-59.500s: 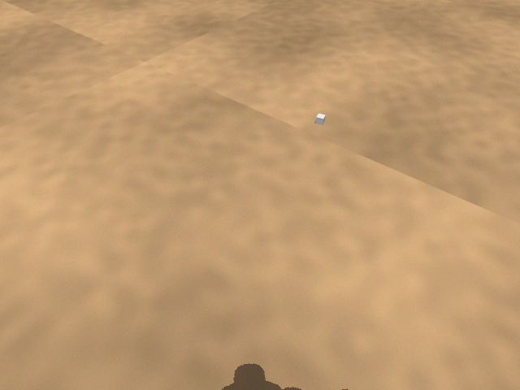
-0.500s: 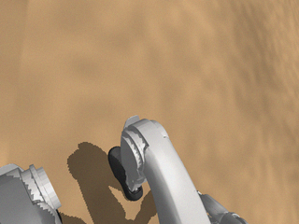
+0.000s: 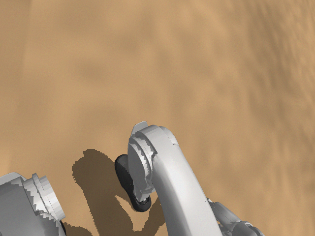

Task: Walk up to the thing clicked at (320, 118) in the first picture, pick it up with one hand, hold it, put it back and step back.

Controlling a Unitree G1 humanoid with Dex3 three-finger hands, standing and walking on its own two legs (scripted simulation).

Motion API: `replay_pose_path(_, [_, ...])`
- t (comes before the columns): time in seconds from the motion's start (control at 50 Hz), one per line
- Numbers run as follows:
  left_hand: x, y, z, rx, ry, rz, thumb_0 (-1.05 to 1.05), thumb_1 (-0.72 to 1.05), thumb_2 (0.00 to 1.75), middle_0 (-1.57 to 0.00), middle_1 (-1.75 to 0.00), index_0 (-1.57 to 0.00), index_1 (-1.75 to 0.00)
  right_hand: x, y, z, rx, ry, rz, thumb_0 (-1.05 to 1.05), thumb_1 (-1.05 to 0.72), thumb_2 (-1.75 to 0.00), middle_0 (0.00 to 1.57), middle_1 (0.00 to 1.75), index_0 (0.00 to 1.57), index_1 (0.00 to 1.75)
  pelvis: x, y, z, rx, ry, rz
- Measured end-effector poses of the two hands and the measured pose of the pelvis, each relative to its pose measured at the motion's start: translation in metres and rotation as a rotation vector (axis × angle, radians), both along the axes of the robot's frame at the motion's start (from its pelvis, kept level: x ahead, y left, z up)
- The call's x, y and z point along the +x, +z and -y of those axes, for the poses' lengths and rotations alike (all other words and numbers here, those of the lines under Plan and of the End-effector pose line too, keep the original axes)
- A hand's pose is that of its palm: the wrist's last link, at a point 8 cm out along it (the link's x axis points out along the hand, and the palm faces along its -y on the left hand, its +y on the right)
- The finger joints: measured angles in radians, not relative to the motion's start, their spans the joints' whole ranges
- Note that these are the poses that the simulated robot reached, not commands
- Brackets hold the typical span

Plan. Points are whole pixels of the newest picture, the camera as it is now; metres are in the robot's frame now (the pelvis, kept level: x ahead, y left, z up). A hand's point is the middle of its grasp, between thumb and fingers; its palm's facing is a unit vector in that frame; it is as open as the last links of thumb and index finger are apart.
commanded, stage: close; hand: left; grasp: from above
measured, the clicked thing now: out of the picture +0.48 +0.31 -0.28
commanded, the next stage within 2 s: settle in 0.44 s
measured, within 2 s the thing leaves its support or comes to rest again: leaves its support in 0.92 s
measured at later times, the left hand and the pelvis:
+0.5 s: hand out of the picture +0.46 +0.29 -0.26, palm faces -0.47 -0.06 -0.88, open 7.4 cm; pelvis +0.00 +0.00 +0.00, yaw +0 degrees
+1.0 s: hand out of the picture +0.46 +0.31 -0.24, palm faces -0.44 -0.06 -0.90, open 6.5 cm; pelvis +0.01 +0.00 +0.00, yaw +0 degrees
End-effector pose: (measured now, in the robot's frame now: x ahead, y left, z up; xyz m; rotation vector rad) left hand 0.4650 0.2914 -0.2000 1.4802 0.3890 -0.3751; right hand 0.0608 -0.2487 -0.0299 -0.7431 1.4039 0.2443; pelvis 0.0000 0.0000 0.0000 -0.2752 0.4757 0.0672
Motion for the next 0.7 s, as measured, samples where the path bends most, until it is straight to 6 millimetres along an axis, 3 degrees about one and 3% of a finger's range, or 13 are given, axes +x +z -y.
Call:
replay_pose_path(0.3, [0.001,0.000,0.000,0.001,0.001,-0.006,-0.03,0.37,0.31,-0.76,-0.42,-0.86,-0.39,-0.012,0.003,0.004,-0.020,-0.030,-0.024,0.00,-0.91,-0.90,0.21,0.30,0.20,0.30,-0.001,0.001,0.001,0.004,-0.002,-0.002])
replay_pose_path(0.7, [0.001,0.001,-0.001,-0.005,-0.006,-0.001,-0.04,0.37,0.31,-0.76,-0.43,-0.89,-0.40,-0.006,0.002,-0.002,-0.022,-0.020,0.003,0.00,-0.91,-0.90,0.21,0.30,0.20,0.30,-0.002,-0.001,-0.002,-0.005,0.000,0.006])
